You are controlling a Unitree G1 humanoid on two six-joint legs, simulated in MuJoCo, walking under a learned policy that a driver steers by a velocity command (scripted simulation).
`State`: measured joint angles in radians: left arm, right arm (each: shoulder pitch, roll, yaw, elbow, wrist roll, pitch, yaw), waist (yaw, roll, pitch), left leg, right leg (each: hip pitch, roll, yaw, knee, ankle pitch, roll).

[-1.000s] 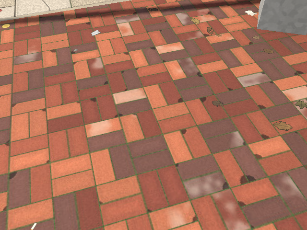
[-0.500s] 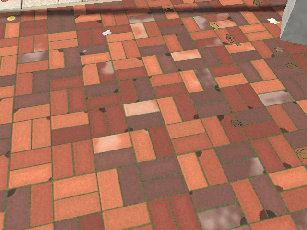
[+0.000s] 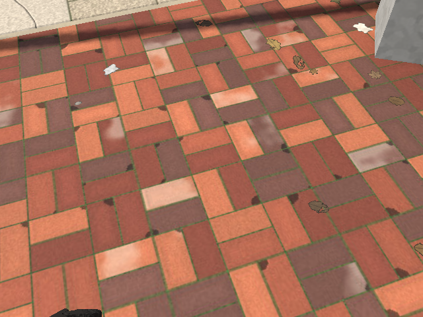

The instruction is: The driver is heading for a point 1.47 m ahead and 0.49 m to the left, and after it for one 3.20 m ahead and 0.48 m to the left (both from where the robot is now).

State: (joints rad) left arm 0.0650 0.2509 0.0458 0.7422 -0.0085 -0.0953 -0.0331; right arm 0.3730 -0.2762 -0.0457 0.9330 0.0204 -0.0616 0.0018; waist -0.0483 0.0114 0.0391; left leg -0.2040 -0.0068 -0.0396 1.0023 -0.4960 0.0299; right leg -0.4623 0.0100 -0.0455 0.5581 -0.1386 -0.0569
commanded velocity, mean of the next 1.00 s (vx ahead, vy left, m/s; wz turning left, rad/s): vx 0.50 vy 0.00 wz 0.39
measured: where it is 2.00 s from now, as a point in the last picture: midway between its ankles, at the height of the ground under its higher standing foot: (116, 172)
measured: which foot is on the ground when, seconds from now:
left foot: up 0.00-0.46, down 0.48-0.98, up 1.00-1.00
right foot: down 0.00-0.50, up 0.52-0.94, down 0.96-1.00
